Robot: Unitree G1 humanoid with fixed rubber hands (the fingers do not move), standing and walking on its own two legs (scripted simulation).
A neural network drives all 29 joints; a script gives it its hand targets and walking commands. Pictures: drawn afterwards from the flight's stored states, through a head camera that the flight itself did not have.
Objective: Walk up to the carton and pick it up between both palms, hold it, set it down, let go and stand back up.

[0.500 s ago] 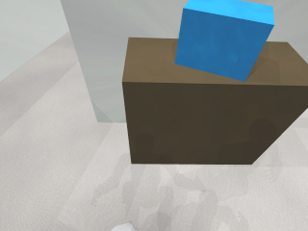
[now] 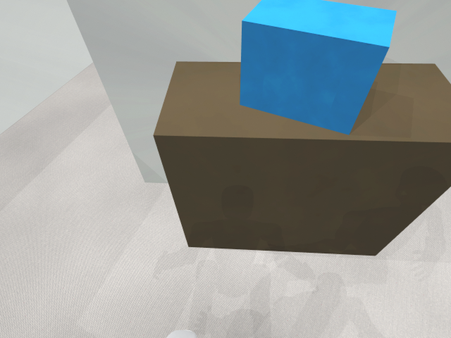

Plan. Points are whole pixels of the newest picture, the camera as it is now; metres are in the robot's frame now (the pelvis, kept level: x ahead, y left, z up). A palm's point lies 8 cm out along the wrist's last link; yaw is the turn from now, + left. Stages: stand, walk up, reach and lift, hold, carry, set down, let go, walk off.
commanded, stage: walk up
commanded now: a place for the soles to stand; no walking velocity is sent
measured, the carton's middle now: (308, 63) +0.73 -0.18 +0.09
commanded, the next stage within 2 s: none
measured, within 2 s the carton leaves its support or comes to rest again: neither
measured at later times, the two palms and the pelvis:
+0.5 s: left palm out of the picture +0.11 +0.34 -0.10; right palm out of the picture +0.15 -0.30 -0.09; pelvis +0.03 +0.01 +0.00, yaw +2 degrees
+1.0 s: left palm out of the picture +0.11 +0.35 -0.10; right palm out of the picture +0.15 -0.30 -0.08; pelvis +0.03 +0.02 +0.00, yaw +2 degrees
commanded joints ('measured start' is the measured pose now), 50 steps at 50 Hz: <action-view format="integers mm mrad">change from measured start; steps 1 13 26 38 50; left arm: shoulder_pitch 7 -80 -151 -173 -190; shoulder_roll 177 120 154 139 148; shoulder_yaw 45 17 15 10 8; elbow -16 -4 53 88 116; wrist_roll -28 -60 -44 -42 -38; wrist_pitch -50 -8 -41 -37 -42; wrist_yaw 16 18 16 12 13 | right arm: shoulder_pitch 14 -162 -233 -259 -261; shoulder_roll -130 -214 -153 -154 -146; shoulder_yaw -45 -58 -35 -31 -33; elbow -4 -29 6 34 43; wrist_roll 2 -5 5 -6 -4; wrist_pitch -24 -36 -32 -34 -28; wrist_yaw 6 0 17 17 19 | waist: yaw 10 11 -4 -1 -11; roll -122 106 67 104 105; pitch -98 -51 -141 -163 -172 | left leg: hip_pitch -118 19 103 107 133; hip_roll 4 212 116 122 116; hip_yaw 46 -229 -118 -127 -113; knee -45 -426 -356 -406 -398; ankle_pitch -20 139 358 360 347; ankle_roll -20 113 31 27 16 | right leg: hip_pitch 291 97 186 230 225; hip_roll -183 -24 -86 -83 -94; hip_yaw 224 40 44 27 20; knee -205 -44 -141 -144 -170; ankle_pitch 136 -185 22 37 59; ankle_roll -131 -5 -10 -2 -9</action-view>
